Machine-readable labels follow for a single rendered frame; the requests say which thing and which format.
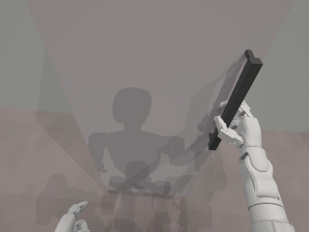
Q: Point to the handle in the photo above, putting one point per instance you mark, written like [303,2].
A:
[246,79]

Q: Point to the left robot hand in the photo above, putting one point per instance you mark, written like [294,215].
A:
[67,222]

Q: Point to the right robot hand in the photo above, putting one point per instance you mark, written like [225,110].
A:
[242,133]

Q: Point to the fridge door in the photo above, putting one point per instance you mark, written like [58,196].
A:
[145,78]

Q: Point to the right robot forearm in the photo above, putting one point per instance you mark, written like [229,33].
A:
[264,203]

